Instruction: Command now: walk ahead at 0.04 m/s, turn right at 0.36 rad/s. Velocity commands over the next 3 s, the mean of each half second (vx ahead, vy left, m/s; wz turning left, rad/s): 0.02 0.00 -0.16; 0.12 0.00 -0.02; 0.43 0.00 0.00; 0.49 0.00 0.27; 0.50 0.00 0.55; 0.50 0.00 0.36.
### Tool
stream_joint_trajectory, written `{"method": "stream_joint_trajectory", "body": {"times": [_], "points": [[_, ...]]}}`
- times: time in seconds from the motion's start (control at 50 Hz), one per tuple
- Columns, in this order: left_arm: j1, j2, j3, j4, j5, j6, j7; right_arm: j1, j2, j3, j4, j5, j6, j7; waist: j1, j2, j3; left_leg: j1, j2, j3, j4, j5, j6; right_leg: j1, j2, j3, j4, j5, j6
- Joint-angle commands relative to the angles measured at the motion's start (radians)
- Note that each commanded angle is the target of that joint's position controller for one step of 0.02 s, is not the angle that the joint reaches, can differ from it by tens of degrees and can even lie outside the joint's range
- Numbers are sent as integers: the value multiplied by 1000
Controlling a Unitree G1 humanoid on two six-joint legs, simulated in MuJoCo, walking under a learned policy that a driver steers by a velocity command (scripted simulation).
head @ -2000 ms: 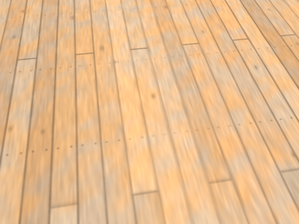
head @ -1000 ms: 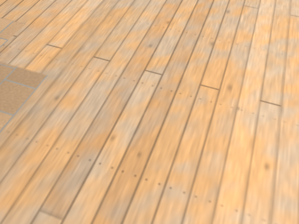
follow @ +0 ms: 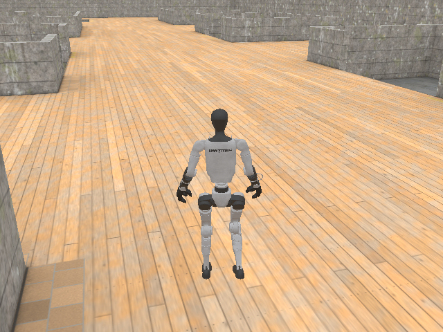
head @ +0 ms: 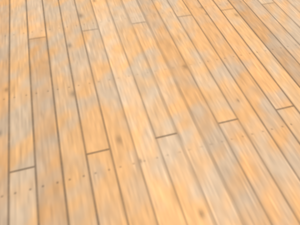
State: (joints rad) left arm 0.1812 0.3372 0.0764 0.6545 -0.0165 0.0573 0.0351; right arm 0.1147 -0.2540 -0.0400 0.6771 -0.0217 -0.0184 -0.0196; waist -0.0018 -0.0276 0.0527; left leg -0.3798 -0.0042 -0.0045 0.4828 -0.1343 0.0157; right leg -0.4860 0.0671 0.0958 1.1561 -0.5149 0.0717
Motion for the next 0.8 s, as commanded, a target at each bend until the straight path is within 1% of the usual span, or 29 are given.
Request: {"method": "stream_joint_trajectory", "body": {"times": [0.02, 0.06, 0.08, 0.12, 0.16, 0.18, 0.2, 0.22, 0.24, 0.26, 0.28, 0.3, 0.32, 0.34, 0.36, 0.4, 0.44, 0.5, 0.62, 0.72, 0.74, 0.76, 0.78, 0.8], "points": [[64, 32, 9, -54, 4, -3, 3, -21, -143, -37, -49, -1, 6, -6, 18, 177, -145, 167, 207, -181, -161, 272, 200, 6, -39, -39, -103, 31, 19], [46, 17, -3, -57, 12, -11, -2, -18, -153, -41, -38, 6, 10, -4, 4, 194, -178, 186, 220, -163, -150, 299, 213, 80, -58, -52, -246, 44, 10], [34, 18, -6, -58, 12, -13, -6, -11, -161, -44, -31, 11, 12, -2, -6, 204, -188, 196, 232, -168, -148, 293, 220, 109, -65, -58, -310, 68, 4], [32, 32, -4, -53, 11, -14, -13, 6, -175, -46, -16, 20, 17, 1, -16, 214, -189, 203, 246, -183, -142, 232, 224, 160, -66, -73, -423, 117, -12], [69, 26, -3, -30, 14, -15, -23, -7, -171, -40, -7, 32, 23, 5, 15, 199, -170, 153, 227, -166, -116, 126, 194, 268, -51, -104, -629, 258, -45], [76, 29, -2, -23, 19, -16, -27, 19, -156, -34, 9, 38, 22, 7, 21, 186, -155, 106, 205, -151, -103, 54, 153, 336, -44, -104, -728, 314, -72], [70, 62, 0, -35, 33, -16, -25, 58, -131, -25, 25, 32, 16, 11, 11, 127, -151, 32, 172, -125, -64, -46, 78, 413, -113, -12, -771, 383, -112], [41, 147, 16, -50, 45, -12, -17, 90, -74, -9, 13, 1, 4, 20, -47, -108, -151, -40, 55, 7, 65, -207, -13, 410, -282, 183, -793, 447, -193], [-9, 78, -5, -52, 55, -22, -24, 28, -80, -8, 4, -5, 1, 14, -21, -179, -116, 47, 37, 4, 57, -262, -46, 220, -332, 227, -850, 330, -265], [-67, 27, -21, -63, 57, -35, -29, 12, -101, -13, 12, -3, 3, 12, -33, -140, -74, 107, 43, -7, 36, -176, -55, 179, -269, 176, -855, 219, -236], [-59, 13, -24, -48, 56, -48, -31, 6, -92, -12, 26, -7, 3, 12, -29, -131, -70, 133, 38, -5, 0, -90, -60, 184, -216, 128, -836, 172, -187], [-41, 28, -21, -38, 52, -57, -32, 13, -102, -14, 39, -10, 5, 8, -19, -129, -65, 152, 42, -9, -12, -38, -65, 188, -192, 107, -829, 168, -160], [-30, 31, -22, -27, 48, -65, -32, 28, -116, -17, 46, -9, 8, 6, -22, -126, -51, 167, 55, -23, -28, -6, -65, 177, -187, 103, -828, 188, -148], [-15, 23, -26, -18, 46, -67, -31, 43, -117, -16, 54, -2, 7, 8, -28, -112, -43, 183, 61, -26, -36, 3, -62, 168, -176, 93, -824, 188, -137], [7, 11, -30, -13, 45, -66, -30, 51, -128, -19, 69, 4, 5, 9, -17, -68, -34, 181, 61, -24, -35, -14, -56, 170, -163, 81, -821, 182, -130], [18, 16, -29, -3, 41, -68, -29, 49, -114, -17, 88, 4, 2, 9, -15, -30, -25, 176, 60, -24, -41, 0, -53, 188, -151, 67, -799, 218, -127], [19, 18, -28, 2, 37, -68, -25, 53, -110, -17, 107, 4, -2, 7, -15, -10, -34, 181, 64, -28, -46, 29, -57, 208, -144, 58, -783, 286, -130], [27, 8, -28, 14, 34, -66, -23, 63, -111, -17, 136, 9, -4, 2, -12, 15, -55, 194, 67, -27, -42, 62, -60, 241, -134, 43, -765, 370, -131], [41, -1, -23, 52, 29, -66, -24, 65, -117, -19, 189, 15, 3, -9, -12, 24, -76, 220, 71, -28, -29, 112, -56, 271, -118, 18, -748, 483, -127], [54, -2, -20, 95, 26, -66, -22, 63, -119, -21, 233, 18, 12, -17, -14, 19, -72, 234, 70, -26, -26, 122, -52, 275, -110, 6, -750, 513, -122], [75, -2, -19, 112, 25, -65, -20, 76, -109, -19, 248, 18, 14, -18, -13, 8, -90, 241, 54, -6, -18, 41, -52, 283, -105, 3, -767, 411, -126], [86, 12, -13, 124, 20, -61, -17, 72, -105, -19, 257, 21, 17, -19, -7, -14, -72, 210, 24, 28, 16, -88, -50, 275, -107, 19, -792, 242, -143], [97, 44, -2, 128, 15, -58, -15, 55, -104, -21, 256, 26, 16, -19, 8, -53, -33, 137, -8, 67, 80, -220, -46, 266, -134, 73, -835, 20, -177], [116, 72, 6, 131, 10, -58, -13, 14, -102, -20, 239, 30, 8, -17, 31, -98, 23, 26, -21, 79, 149, -281, -37, 266, -200, 177, -903, -170, -222]]}}
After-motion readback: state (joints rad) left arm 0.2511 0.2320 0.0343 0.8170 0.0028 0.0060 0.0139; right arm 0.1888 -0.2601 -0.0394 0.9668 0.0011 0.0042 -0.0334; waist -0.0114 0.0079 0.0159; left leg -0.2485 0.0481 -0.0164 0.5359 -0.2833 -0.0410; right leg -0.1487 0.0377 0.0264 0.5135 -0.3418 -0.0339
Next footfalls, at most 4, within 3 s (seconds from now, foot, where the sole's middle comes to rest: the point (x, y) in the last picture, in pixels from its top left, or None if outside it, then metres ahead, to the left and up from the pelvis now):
0.20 right None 0.05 -0.14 -0.77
1.48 right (181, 207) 0.52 -0.13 -0.77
2.04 left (127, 148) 0.81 0.12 -0.77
2.52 right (149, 99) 1.14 0.01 -0.77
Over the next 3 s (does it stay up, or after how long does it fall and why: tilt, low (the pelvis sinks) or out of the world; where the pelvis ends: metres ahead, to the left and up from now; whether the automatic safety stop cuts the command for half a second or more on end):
stays up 1.16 0.19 0.00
